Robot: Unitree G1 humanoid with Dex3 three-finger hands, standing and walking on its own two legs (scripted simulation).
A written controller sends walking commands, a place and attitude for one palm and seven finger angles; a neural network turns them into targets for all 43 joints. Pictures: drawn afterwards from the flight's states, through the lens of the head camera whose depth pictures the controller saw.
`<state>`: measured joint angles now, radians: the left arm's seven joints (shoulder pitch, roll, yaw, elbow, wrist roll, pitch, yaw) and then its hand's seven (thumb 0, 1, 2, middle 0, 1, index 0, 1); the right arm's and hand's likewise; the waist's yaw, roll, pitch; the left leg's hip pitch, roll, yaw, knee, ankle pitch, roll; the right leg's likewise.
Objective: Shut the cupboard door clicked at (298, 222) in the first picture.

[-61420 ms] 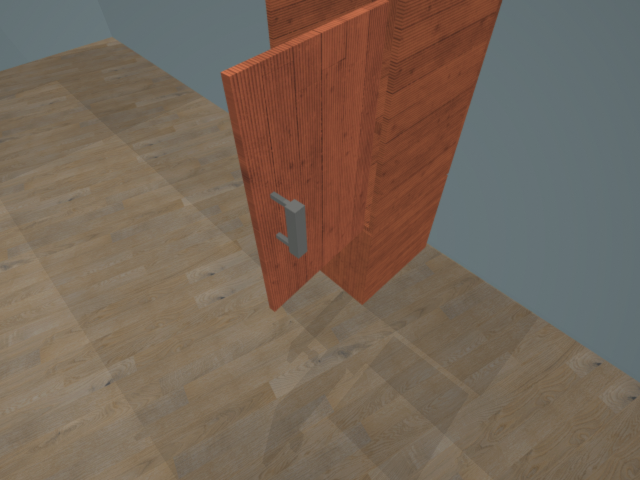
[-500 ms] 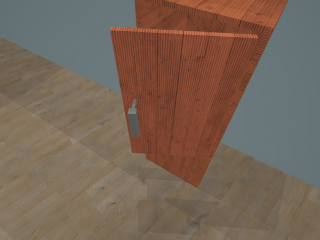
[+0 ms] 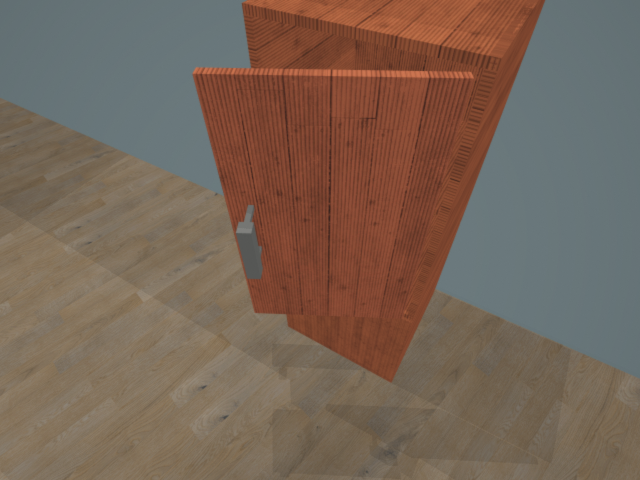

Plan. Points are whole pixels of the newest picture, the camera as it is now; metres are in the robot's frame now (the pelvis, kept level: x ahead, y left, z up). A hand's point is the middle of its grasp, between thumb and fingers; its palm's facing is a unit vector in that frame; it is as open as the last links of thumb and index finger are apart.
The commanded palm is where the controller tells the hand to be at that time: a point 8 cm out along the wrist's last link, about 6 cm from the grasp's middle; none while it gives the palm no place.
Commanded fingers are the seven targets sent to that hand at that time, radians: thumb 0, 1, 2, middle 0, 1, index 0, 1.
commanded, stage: shuffle to correct the standing spot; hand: left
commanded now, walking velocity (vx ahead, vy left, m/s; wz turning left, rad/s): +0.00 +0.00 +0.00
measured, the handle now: (252, 242) +0.50 +0.16 -0.05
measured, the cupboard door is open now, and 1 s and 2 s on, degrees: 28 28 28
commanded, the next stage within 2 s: come to a stop and stand still in 0.12 s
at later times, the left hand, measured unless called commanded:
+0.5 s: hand out of the picture +0.03 +0.15 -0.18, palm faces +0.02 -0.98 -0.20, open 7.4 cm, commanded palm none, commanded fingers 0.00 0.90 0.90 -0.20 -0.30 -0.20 -0.30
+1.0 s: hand out of the picture +0.06 +0.21 -0.17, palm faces +0.00 -0.97 -0.25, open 7.4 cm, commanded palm none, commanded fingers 0.00 0.90 0.90 -0.20 -0.30 -0.20 -0.30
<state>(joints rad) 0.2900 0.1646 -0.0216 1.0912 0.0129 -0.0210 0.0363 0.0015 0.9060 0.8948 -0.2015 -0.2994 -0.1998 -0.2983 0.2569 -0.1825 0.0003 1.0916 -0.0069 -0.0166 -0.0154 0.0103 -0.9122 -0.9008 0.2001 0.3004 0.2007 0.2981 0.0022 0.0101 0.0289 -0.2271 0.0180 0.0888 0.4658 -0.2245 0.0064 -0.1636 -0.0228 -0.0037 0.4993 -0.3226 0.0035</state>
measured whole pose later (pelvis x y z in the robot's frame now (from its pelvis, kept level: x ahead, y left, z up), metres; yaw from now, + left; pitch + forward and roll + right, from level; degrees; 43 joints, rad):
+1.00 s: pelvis +0.00 +0.02 -0.01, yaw -1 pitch -1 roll -1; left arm 0.24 0.18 -0.01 0.97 0.02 0.00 0.05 0.00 0.91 0.89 -0.20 -0.30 -0.20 -0.30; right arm 0.22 -0.18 -0.02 0.97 -0.01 0.00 -0.01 0.01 -0.91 -0.90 0.20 0.30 0.20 0.30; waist 0.00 0.02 0.03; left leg -0.29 0.01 0.08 0.59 -0.29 0.04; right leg -0.19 -0.02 0.01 0.56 -0.36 0.02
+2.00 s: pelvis +0.02 +0.00 -0.01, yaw +0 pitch +0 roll +1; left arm 0.29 0.27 0.12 0.60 -0.06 -0.03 0.04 0.01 0.90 0.89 -0.21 -0.30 -0.21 -0.30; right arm 0.20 -0.25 0.00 0.94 0.04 -0.13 -0.07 0.01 -0.90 -0.90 0.20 0.30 0.20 0.30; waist -0.01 -0.03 0.08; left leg -0.28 0.01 0.06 0.57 -0.29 0.01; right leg -0.26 -0.03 -0.03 0.70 -0.36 0.00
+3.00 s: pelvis -0.05 +0.04 -0.11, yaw +0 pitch +15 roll -5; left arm 0.41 0.25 0.13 -0.06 -0.26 -0.39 -0.24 0.02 0.90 0.90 -1.02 -1.19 -1.01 -1.19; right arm 0.23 -0.23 0.01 0.51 0.01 -0.23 -0.05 0.02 -0.90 -0.90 0.20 0.30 0.21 0.30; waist 0.00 0.03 -0.15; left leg -1.05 0.00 -0.03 1.26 -0.48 0.04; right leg -0.92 0.00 -0.04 1.20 -0.56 0.03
